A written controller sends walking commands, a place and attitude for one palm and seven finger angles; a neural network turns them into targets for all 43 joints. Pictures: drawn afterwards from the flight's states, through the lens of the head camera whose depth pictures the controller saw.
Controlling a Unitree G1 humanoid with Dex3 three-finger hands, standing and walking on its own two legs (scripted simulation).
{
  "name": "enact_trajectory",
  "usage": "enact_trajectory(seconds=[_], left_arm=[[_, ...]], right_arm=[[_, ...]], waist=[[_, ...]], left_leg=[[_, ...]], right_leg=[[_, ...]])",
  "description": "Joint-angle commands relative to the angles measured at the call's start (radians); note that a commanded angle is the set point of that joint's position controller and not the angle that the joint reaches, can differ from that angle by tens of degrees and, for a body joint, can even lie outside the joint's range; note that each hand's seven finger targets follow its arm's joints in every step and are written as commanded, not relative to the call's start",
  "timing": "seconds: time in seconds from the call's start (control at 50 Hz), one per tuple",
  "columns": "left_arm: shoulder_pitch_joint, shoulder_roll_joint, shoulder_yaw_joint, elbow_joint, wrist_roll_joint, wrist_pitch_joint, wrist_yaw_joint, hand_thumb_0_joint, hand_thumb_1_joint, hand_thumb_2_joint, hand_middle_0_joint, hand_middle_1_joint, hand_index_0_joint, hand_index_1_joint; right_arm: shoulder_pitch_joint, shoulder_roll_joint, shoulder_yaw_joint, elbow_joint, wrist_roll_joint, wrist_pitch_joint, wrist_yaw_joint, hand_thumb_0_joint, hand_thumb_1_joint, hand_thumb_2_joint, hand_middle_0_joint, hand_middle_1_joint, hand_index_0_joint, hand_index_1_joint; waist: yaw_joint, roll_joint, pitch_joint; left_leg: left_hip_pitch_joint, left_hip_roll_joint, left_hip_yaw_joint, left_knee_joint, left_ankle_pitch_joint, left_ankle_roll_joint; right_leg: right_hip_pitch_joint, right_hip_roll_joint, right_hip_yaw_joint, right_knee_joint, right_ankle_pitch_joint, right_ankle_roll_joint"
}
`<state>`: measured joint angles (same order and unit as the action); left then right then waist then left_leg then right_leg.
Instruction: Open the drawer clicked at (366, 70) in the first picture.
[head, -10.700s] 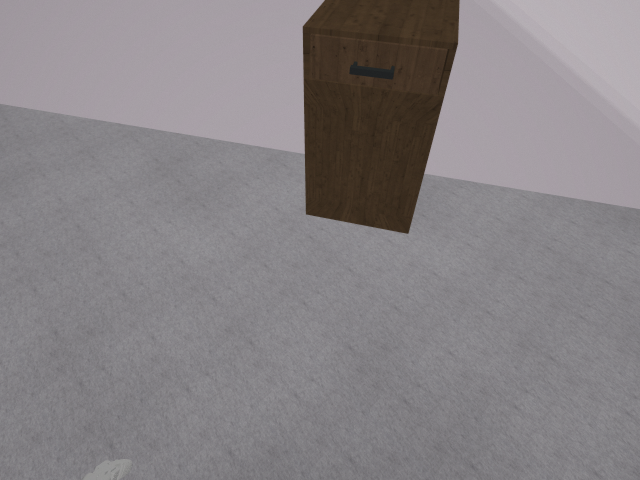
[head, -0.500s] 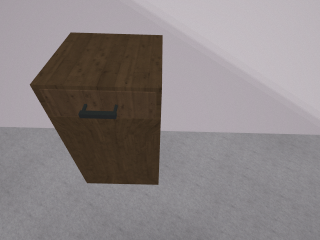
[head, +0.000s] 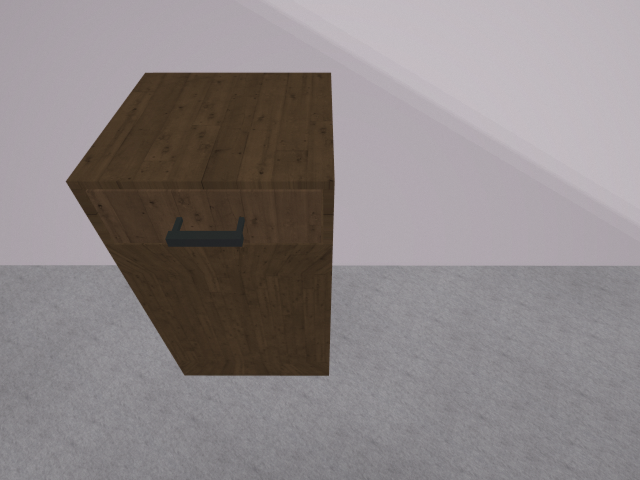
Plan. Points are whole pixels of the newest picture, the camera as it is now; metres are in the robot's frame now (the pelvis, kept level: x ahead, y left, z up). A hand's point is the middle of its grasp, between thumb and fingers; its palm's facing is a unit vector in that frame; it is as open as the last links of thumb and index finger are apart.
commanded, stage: look again from close up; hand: left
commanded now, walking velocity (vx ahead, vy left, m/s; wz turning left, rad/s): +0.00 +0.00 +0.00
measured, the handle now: (207, 230) +0.55 +0.25 -0.05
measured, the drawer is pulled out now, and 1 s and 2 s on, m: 0.00 0.00 0.00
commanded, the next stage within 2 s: raise the hand with hooked fingers in 0.04 s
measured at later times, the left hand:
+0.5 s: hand (201, 440) +0.18 +0.16 -0.05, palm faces -0.08 -0.30 -0.95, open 8.2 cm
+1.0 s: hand (189, 394) +0.23 +0.18 -0.01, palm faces -0.09 -0.10 -0.99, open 11.2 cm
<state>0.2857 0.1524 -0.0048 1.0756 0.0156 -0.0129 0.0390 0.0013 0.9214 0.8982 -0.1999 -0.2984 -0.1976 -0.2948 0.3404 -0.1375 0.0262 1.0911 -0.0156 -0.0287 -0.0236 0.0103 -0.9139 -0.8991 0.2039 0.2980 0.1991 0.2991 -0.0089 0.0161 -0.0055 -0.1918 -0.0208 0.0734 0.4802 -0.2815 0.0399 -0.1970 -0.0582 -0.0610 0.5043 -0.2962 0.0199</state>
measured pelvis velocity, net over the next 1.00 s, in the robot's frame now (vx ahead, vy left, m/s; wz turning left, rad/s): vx -0.01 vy -0.05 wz -0.07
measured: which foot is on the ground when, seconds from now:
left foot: down 0.00-1.00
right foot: down 0.00-1.00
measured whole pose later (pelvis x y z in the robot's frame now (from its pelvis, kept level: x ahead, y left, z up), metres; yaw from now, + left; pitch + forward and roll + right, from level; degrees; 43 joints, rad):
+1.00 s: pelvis -0.01 -0.05 -0.03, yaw -4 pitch +9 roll +3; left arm 0.30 0.38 -0.03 0.01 0.96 0.06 0.26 0.00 0.09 0.55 -0.28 -0.82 -0.27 -0.81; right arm 0.15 -0.23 0.02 0.59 -0.03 0.08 -0.03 0.01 -0.90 -0.90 0.21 0.30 0.20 0.30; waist 0.06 0.05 -0.08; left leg -0.49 0.00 0.01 0.71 -0.37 -0.01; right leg -0.54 0.01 -0.01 0.79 -0.40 -0.05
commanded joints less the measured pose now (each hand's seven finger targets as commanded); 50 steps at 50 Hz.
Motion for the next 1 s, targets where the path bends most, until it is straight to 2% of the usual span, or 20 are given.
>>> enact_trajectory(seconds=[0.0, 0.1, 0.12, 0.14, 0.16, 0.18, 0.2, 0.22, 0.28, 0.32, 0.36, 0.42, 0.48, 0.52, 0.58, 0.68, 0.74, 0.84, 0.92, 0.98], left_arm=[[0.085, 0.076, 0.011, -0.009, -0.004, -0.011, 0.001, 0.0, 0.9, 0.9, -0.2, -0.3, -0.2, -0.3], [0.091, 0.076, 0.013, -0.001, -0.003, -0.012, 0.001, 0.0, 0.9, 0.9, -0.2, -0.3, -0.2, -0.3], [0.12, 0.116, 0.011, 0.023, 0.006, -0.022, 0.04, 0.0, 0.9, 0.9, -0.2, -0.3, -0.2, -0.3], [-0.669, 0.446, 0.025, -1.476, 0.186, -0.183, 0.056, 0.0, 0.877, 0.89, -0.202, -0.315, -0.202, -0.315], [-0.193, 0.368, 0.039, -1.19, 0.2, -0.1, 0.125, 0.0, 0.853, 0.88, -0.203, -0.33, -0.203, -0.33], [-0.143, 0.259, 0.014, -1.14, 0.136, -0.03, 0.18, 0.0, 0.83, 0.87, -0.205, -0.345, -0.205, -0.345], [0.15, 0.055, -0.097, -0.967, 0.172, 0.072, 0.19, 0.0, 0.807, 0.86, -0.207, -0.36, -0.207, -0.36], [-0.018, 0.068, -0.136, -1.177, 0.207, 0.063, 0.194, 0.0, 0.783, 0.85, -0.208, -0.375, -0.208, -0.375], [0.079, 0.172, -0.098, -1.151, 0.482, 0.058, 0.274, 0.0, 0.713, 0.82, -0.213, -0.42, -0.213, -0.42], [0.237, 0.121, -0.122, -1.036, 0.658, 0.076, 0.308, 0.0, 0.667, 0.8, -0.217, -0.45, -0.217, -0.45], [0.408, 0.108, -0.11, -0.938, 0.806, 0.072, 0.329, 0.0, 0.62, 0.78, -0.22, -0.48, -0.22, -0.48], [0.403, 0.194, -0.033, -1.015, 0.951, 0.014, 0.347, 0.0, 0.55, 0.75, -0.225, -0.525, -0.225, -0.525], [0.277, 0.305, 0.059, -1.143, 1.052, -0.024, 0.398, 0.0, 0.48, 0.72, -0.23, -0.57, -0.23, -0.57], [0.157, 0.347, 0.09, -1.239, 1.101, -0.033, 0.454, 0.0, 0.433, 0.7, -0.233, -0.6, -0.233, -0.6], [-0.164, 0.416, 0.118, -1.406, 1.125, -0.073, 0.517, 0.0, 0.363, 0.67, -0.238, -0.645, -0.238, -0.645], [-0.218, 0.385, 0.086, -1.356, 1.05, -0.144, 0.522, 0.0, 0.247, 0.62, -0.247, -0.72, -0.247, -0.72], [-0.158, 0.375, 0.079, -1.233, 1.009, -0.061, 0.475, 0.0, 0.177, 0.59, -0.252, -0.765, -0.252, -0.765], [0.022, 0.397, 0.081, -1.165, 0.941, 0.117, 0.316, 0.0, 0.06, 0.54, -0.26, -0.84, -0.26, -0.84], [-0.006, 0.421, 0.09, -1.217, 0.937, 0.087, 0.239, 0.0, -0.033, 0.5, -0.267, -0.9, -0.267, -0.9], [-0.088, 0.446, 0.135, -1.338, 0.965, 0.003, 0.276, 0.0, -0.103, 0.47, -0.272, -0.945, -0.272, -0.945]], right_arm=[[0.051, -0.1, -0.018, -0.018, 0.0, -0.012, -0.006, 0.0, -0.9, -0.9, 0.2, 0.3, 0.2, 0.3], [0.041, -0.098, -0.019, -0.007, 0.002, -0.011, -0.008, 0.0, -0.9, -0.9, 0.2, 0.3, 0.2, 0.3], [-0.054, -0.144, -0.029, -0.081, 0.016, -0.01, 0.0, 0.0, -0.9, -0.9, 0.2, 0.3, 0.2, 0.3], [-0.068, -0.296, -0.042, -0.412, 0.06, -0.151, -0.039, 0.0, -0.9, -0.9, 0.2, 0.3, 0.2, 0.3], [-0.141, -0.214, -0.033, -0.359, 0.042, -0.252, -0.078, 0.0, -0.9, -0.9, 0.2, 0.3, 0.2, 0.3], [-0.115, -0.207, -0.059, -0.284, 0.051, -0.283, -0.079, 0.0, -0.9, -0.9, 0.2, 0.3, 0.2, 0.3], [-0.122, -0.153, -0.052, -0.289, 0.068, -0.282, -0.079, 0.0, -0.9, -0.9, 0.2, 0.3, 0.2, 0.3], [-0.16, -0.178, -0.051, -0.383, 0.067, -0.291, -0.068, 0.0, -0.9, -0.9, 0.2, 0.3, 0.2, 0.3], [-0.193, -0.238, -0.063, -0.471, 0.011, -0.264, -0.047, 0.0, -0.9, -0.9, 0.2, 0.3, 0.2, 0.3], [-0.224, -0.233, -0.087, -0.544, -0.014, -0.209, -0.02, 0.0, -0.9, -0.9, 0.2, 0.3, 0.2, 0.3], [-0.273, -0.233, -0.102, -0.597, -0.03, -0.128, 0.01, 0.0, -0.9, -0.9, 0.2, 0.3, 0.2, 0.3], [-0.34, -0.215, -0.096, -0.67, -0.022, -0.02, 0.049, 0.0, -0.9, -0.9, 0.2, 0.3, 0.2, 0.3], [-0.362, -0.195, -0.09, -0.704, -0.028, 0.026, 0.061, 0.0, -0.9, -0.9, 0.2, 0.3, 0.2, 0.3], [-0.345, -0.181, -0.094, -0.727, -0.049, 0.045, 0.059, 0.0, -0.9, -0.9, 0.2, 0.3, 0.2, 0.3], [-0.337, -0.169, -0.096, -0.704, -0.066, 0.062, 0.039, 0.0, -0.9, -0.9, 0.2, 0.3, 0.2, 0.3], [-0.333, -0.169, -0.094, -0.677, -0.063, 0.032, 0.021, 0.0, -0.9, -0.9, 0.2, 0.3, 0.2, 0.3], [-0.343, -0.178, -0.088, -0.672, -0.046, 0.035, 0.014, 0.0, -0.9, -0.9, 0.2, 0.3, 0.2, 0.3], [-0.364, -0.189, -0.062, -0.688, -0.01, 0.063, -0.008, 0.0, -0.9, -0.9, 0.2, 0.3, 0.2, 0.3], [-0.362, -0.187, -0.044, -0.675, -0.015, 0.057, -0.02, 0.0, -0.9, -0.9, 0.2, 0.3, 0.2, 0.3], [-0.351, -0.183, -0.059, -0.676, -0.031, 0.04, -0.02, 0.0, -0.9, -0.9, 0.2, 0.3, 0.2, 0.3]], waist=[[0.018, -0.012, 0.065], [0.015, -0.008, 0.052], [0.038, -0.122, 0.134], [-0.056, 0.193, -0.363], [0.031, 0.33, -0.316], [0.0, 0.262, -0.23], [0.002, 0.18, -0.154], [-0.004, 0.14, -0.051], [-0.017, -0.009, -0.068], [0.033, -0.194, -0.049], [0.085, -0.281, -0.016], [0.154, -0.26, -0.109], [0.174, -0.113, -0.184], [0.151, 0.003, -0.277], [0.077, 0.05, -0.338], [0.01, -0.001, -0.319], [0.022, -0.043, -0.294], [0.099, -0.164, -0.34], [0.099, -0.179, -0.253], [0.104, -0.091, -0.285]], left_leg=[[-0.044, 0.12, -0.121, -0.116, 0.23, 0.013], [-0.011, 0.121, -0.111, -0.108, 0.265, 0.011], [-0.119, 0.136, -0.099, 0.067, 0.323, -0.023], [0.192, 0.04, -0.081, -0.054, 0.464, 0.01], [0.27, 0.092, -0.086, -0.06, 0.642, -0.023], [0.144, 0.09, -0.087, -0.074, 0.506, -0.064], [0.062, 0.094, -0.098, -0.088, 0.419, -0.05], [-0.016, 0.075, -0.112, -0.068, 0.312, -0.042], [-0.138, 0.03, -0.125, 0.042, 0.17, -0.022], [-0.216, 0.021, -0.1, 0.089, 0.13, -0.026], [-0.288, 0.005, -0.062, 0.118, 0.074, -0.03], [-0.357, -0.016, -0.031, 0.147, 0.104, -0.035], [-0.366, -0.028, -0.024, 0.183, 0.103, -0.031], [-0.31, -0.036, -0.021, 0.235, 0.111, -0.024], [-0.248, -0.039, -0.047, 0.34, 0.084, -0.011], [-0.282, -0.034, -0.071, 0.435, 0.033, 0.002], [-0.372, -0.032, -0.056, 0.381, 0.02, 0.001], [-0.384, -0.035, -0.042, 0.246, 0.111, -0.011], [-0.378, -0.032, -0.056, 0.187, 0.079, -0.008], [-0.311, -0.034, -0.059, 0.182, 0.133, 0.002]], right_leg=[[0.019, -0.044, 0.051, -0.072, 0.163, -0.048], [0.027, -0.048, 0.053, -0.083, 0.195, -0.048], [-0.024, -0.09, 0.109, -0.104, 0.47, -0.038], [0.003, 0.041, 0.123, 0.017, 0.418, -0.072], [-0.077, 0.039, 0.021, 0.086, 0.139, -0.08], [-0.137, 0.054, -0.014, 0.117, 0.006, -0.06], [-0.172, 0.054, -0.016, 0.116, -0.031, -0.052], [-0.176, 0.046, -0.017, 0.083, 0.018, -0.051], [-0.256, 0.071, 0.003, 0.075, 0.041, -0.074], [-0.313, 0.084, -0.009, 0.087, -0.062, -0.073], [-0.323, 0.088, 0.039, 0.076, -0.099, -0.083], [-0.239, 0.072, 0.112, 0.128, 0.052, -0.099], [-0.232, 0.07, 0.156, 0.171, 0.088, -0.102], [-0.283, 0.07, 0.194, 0.196, 0.087, -0.102], [-0.407, 0.055, 0.257, 0.2, 0.012, -0.097], [-0.479, 0.047, 0.259, 0.199, -0.007, -0.079], [-0.345, 0.043, 0.219, 0.177, 0.069, -0.054], [-0.029, 0.018, 0.219, 0.155, 0.413, -0.015], [-0.017, 0.01, 0.203, 0.132, 0.384, -0.008], [-0.039, 0.028, 0.168, 0.129, 0.342, -0.03]])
